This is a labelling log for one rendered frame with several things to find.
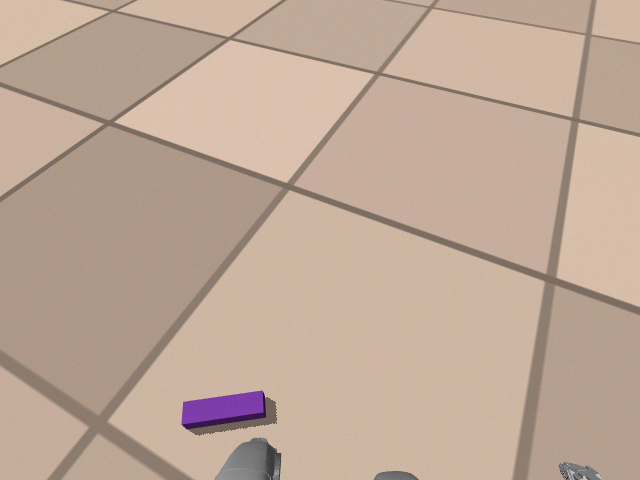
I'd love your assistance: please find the carton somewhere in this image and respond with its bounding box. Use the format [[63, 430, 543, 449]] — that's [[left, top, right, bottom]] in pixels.
[[181, 390, 266, 429]]

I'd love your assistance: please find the right robot hand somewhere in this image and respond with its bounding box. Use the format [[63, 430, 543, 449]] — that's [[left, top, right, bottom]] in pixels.
[[559, 463, 602, 480]]

